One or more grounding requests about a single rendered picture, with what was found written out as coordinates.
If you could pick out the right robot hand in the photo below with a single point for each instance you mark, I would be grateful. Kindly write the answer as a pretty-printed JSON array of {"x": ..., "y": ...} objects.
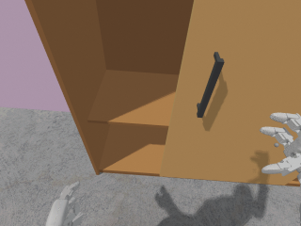
[{"x": 292, "y": 162}]

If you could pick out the left robot hand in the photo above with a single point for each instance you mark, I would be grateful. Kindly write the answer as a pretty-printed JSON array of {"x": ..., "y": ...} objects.
[{"x": 58, "y": 215}]

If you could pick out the handle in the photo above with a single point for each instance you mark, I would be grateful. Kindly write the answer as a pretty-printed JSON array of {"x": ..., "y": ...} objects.
[{"x": 218, "y": 65}]

